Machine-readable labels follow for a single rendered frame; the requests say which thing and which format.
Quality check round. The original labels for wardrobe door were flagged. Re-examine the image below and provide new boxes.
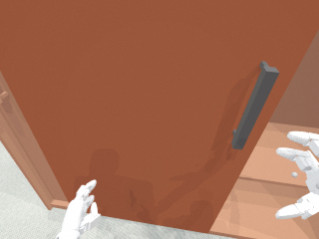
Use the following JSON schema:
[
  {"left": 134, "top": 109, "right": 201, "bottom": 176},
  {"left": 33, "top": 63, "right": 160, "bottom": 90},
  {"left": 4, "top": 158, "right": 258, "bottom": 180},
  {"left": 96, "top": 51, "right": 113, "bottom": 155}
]
[
  {"left": 0, "top": 71, "right": 68, "bottom": 202},
  {"left": 0, "top": 0, "right": 319, "bottom": 234}
]

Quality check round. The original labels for robot left hand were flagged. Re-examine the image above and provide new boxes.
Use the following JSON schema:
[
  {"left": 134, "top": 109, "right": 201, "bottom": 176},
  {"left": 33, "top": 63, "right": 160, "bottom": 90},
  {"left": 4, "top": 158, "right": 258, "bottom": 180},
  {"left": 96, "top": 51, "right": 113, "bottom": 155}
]
[{"left": 61, "top": 179, "right": 101, "bottom": 235}]

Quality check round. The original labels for robot right hand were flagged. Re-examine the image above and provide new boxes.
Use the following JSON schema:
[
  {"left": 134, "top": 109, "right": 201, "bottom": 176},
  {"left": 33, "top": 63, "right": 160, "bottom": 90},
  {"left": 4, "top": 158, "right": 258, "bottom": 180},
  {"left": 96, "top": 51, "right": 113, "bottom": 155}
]
[{"left": 275, "top": 131, "right": 319, "bottom": 220}]

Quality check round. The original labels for left robot forearm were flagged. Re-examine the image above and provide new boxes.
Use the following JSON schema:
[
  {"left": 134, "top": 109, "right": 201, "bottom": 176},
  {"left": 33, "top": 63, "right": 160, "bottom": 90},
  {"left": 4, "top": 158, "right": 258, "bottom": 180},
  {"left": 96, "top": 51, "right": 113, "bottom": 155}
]
[{"left": 55, "top": 229, "right": 81, "bottom": 239}]

